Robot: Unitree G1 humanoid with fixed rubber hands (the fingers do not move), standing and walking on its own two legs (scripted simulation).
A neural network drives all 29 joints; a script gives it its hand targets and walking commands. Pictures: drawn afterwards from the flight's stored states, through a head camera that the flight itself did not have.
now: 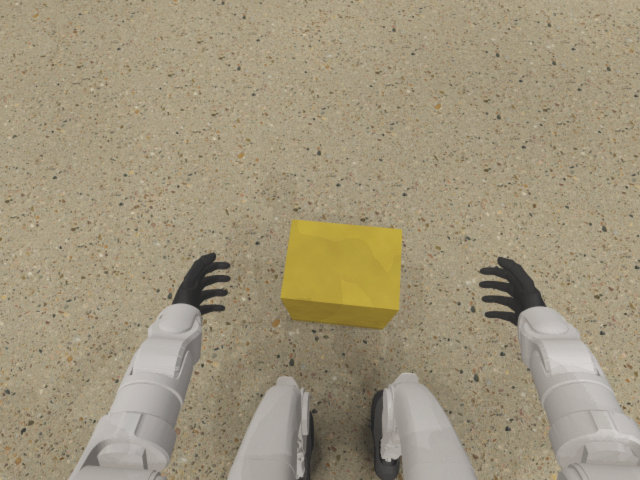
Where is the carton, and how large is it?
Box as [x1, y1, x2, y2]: [280, 219, 401, 329]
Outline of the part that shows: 292,219 280,297 292,319 382,329 398,310 401,229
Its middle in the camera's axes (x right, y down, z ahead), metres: +0.05 +0.10 +0.99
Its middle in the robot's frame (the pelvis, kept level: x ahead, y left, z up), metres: +0.48 +0.00 -0.54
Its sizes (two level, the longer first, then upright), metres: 0.253 0.185 0.285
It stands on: the floor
